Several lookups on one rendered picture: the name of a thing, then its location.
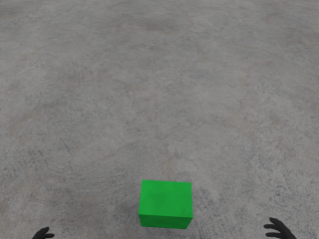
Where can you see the left robot hand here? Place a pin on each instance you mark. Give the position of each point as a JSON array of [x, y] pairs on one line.
[[42, 234]]

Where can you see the carton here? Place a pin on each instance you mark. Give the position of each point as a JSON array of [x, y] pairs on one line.
[[165, 204]]

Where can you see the right robot hand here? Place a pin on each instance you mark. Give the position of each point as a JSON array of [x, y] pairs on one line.
[[278, 225]]

